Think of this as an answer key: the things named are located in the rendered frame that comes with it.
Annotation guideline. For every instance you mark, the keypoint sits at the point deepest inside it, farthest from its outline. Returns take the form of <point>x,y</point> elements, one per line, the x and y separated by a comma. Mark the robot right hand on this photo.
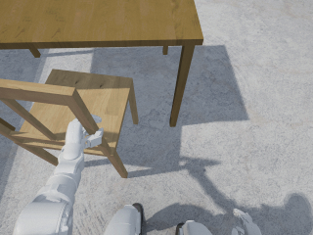
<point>245,220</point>

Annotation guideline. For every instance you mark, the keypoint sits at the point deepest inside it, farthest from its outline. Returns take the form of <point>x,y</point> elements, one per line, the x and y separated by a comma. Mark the left robot upper arm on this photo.
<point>46,218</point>

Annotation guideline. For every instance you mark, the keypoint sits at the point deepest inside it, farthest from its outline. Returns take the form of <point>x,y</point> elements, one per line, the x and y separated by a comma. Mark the chair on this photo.
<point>67,95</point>

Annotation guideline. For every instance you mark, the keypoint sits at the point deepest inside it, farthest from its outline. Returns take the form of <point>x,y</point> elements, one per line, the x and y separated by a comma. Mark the robot left hand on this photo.
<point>76,134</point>

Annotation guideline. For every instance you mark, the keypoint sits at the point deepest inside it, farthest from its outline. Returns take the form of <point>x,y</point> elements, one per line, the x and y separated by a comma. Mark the right robot thigh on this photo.
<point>193,228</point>

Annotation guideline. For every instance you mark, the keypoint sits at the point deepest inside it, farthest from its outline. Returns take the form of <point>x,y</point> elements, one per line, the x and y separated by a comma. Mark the table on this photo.
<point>60,24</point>

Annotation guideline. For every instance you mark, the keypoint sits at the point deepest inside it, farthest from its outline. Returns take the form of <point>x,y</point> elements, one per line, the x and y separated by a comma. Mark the left robot forearm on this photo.
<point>64,180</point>

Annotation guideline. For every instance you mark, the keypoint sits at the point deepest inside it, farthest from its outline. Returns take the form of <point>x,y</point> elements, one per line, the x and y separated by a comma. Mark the robot thigh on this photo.
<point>193,228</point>
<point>126,221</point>

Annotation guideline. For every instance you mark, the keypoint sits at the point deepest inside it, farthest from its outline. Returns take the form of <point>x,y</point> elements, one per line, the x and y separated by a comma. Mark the left robot thigh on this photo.
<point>126,221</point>

